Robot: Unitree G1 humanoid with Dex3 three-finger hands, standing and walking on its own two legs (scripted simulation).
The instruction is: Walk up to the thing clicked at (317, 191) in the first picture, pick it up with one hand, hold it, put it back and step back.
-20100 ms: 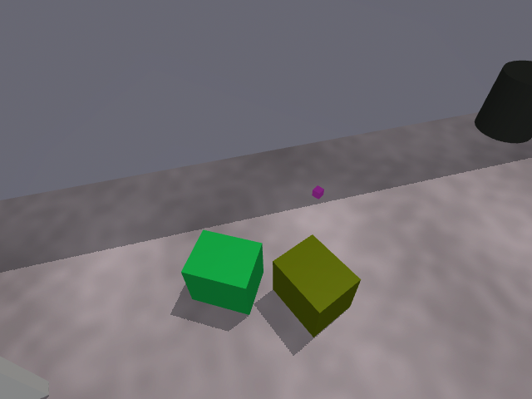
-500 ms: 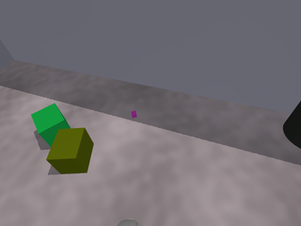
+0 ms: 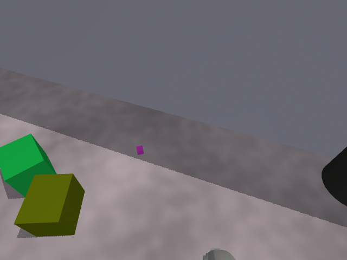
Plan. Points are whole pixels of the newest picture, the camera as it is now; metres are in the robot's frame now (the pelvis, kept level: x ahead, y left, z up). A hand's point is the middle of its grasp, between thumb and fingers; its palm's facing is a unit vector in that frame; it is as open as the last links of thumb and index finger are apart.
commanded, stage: walk up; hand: left
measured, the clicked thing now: (140, 150) +0.92 +0.24 -0.75
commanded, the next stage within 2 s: none
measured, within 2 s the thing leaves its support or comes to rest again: neither
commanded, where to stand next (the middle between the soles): +0.48 -0.01 m, yaw +2 degrees
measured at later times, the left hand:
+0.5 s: hand (87, 241) +0.20 +0.24 -0.12, palm faces +0.03 -0.92 -0.39, open 7.4 cm
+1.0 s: hand (88, 187) +0.36 +0.28 -0.14, palm faces -0.04 -0.93 -0.35, open 7.3 cm
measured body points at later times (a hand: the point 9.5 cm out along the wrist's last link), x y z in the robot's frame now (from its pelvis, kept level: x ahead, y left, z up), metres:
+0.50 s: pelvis +0.18 -0.04 +0.00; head +0.19 -0.05 +0.45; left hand +0.20 +0.28 -0.10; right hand +0.26 -0.36 -0.12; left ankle +0.29 +0.12 -0.70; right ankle +0.17 -0.15 -0.74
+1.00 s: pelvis +0.32 +0.00 +0.00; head +0.33 +0.01 +0.45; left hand +0.36 +0.33 -0.12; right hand +0.37 -0.32 -0.10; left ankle +0.33 +0.10 -0.74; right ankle +0.42 -0.16 -0.70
